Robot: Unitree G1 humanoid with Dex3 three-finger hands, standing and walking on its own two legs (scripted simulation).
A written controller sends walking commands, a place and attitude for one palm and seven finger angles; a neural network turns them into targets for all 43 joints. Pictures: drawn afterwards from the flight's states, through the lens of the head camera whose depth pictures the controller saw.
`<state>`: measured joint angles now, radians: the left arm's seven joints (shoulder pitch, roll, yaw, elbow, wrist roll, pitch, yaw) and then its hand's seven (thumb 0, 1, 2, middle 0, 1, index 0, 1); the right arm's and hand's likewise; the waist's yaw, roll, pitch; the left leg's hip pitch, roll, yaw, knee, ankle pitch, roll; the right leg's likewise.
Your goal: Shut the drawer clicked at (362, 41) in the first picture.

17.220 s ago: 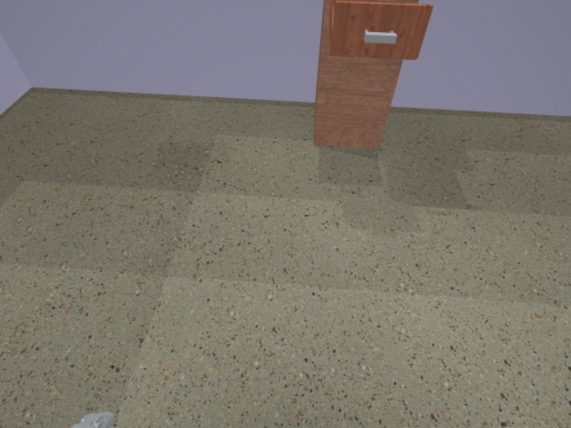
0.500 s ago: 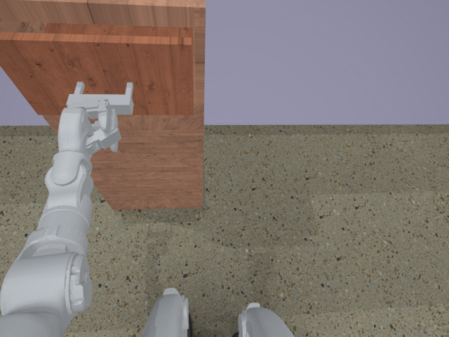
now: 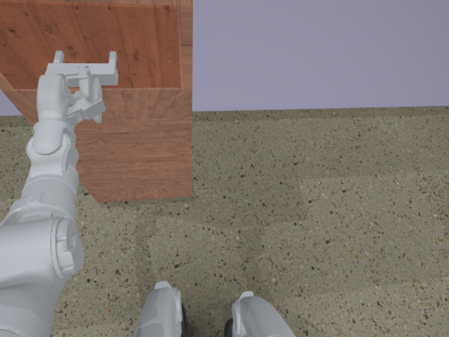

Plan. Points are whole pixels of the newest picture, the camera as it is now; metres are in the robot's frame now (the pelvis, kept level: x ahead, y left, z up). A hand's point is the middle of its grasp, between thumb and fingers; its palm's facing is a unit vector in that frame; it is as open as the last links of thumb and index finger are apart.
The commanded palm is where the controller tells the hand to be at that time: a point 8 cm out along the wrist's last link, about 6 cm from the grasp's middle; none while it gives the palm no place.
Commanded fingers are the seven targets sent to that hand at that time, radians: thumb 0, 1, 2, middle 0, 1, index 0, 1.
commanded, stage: push the drawer shut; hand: left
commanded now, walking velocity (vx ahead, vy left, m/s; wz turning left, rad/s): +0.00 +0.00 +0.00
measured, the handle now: (85, 65) +0.58 +0.22 +0.07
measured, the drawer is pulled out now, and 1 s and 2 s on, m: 0.00 0.00 0.00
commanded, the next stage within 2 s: pull the fist back off the drawer in 0.08 s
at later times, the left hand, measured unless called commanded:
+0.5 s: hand (96, 99) +0.51 +0.19 +0.07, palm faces +0.07 -1.00 -0.04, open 2.9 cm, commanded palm +0.50 +0.22 +0.08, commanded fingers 0.00 0.90 0.90 -1.40 -1.60 -1.40 -1.60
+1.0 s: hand (94, 104) +0.50 +0.19 +0.07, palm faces +0.09 -1.00 -0.02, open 3.2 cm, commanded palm +0.45 +0.24 +0.08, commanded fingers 0.00 0.90 0.90 -1.40 -1.60 -1.40 -1.60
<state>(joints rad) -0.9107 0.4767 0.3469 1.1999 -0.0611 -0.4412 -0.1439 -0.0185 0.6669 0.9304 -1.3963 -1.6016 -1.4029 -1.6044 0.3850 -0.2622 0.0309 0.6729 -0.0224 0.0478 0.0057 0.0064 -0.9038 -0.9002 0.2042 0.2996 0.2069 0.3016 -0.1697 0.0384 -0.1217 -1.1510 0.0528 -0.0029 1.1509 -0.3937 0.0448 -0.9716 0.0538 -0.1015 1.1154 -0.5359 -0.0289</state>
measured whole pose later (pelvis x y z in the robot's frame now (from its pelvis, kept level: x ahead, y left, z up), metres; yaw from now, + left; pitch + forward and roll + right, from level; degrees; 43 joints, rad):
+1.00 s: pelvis +0.02 +0.00 +0.01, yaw -1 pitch +21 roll -4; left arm -0.70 0.40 0.34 0.97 -0.12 -0.42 -0.12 0.01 0.87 0.89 -1.40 -1.60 -1.40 -1.60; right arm 0.36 -0.25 0.02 0.62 0.00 0.08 0.02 0.01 -0.90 -0.90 0.20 0.30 0.21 0.30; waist -0.14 0.03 -0.13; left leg -1.05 0.06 0.03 1.10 -0.42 0.05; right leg -0.88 0.06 -0.06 1.05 -0.54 -0.02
